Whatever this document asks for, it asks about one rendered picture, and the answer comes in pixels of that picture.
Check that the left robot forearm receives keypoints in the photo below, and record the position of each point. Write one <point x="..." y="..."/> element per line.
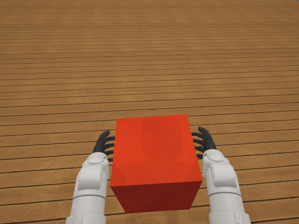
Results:
<point x="90" y="191"/>

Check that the carton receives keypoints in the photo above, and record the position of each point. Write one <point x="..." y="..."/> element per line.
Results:
<point x="155" y="166"/>

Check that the right robot forearm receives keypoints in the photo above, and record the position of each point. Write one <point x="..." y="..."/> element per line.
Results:
<point x="223" y="190"/>

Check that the right robot hand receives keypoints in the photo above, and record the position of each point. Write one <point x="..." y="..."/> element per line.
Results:
<point x="207" y="141"/>

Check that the left robot hand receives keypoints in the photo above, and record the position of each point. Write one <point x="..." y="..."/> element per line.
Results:
<point x="101" y="146"/>

